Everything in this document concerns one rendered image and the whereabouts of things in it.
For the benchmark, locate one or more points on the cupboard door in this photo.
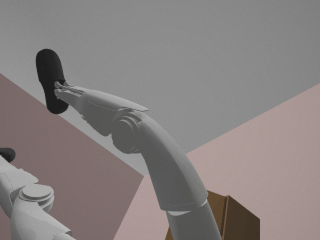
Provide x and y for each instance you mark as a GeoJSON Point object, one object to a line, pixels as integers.
{"type": "Point", "coordinates": [216, 203]}

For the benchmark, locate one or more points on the right robot foot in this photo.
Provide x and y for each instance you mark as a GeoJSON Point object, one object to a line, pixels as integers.
{"type": "Point", "coordinates": [49, 71]}

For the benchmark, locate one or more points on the right robot thigh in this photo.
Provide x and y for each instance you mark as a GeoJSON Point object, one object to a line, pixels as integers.
{"type": "Point", "coordinates": [178, 187]}

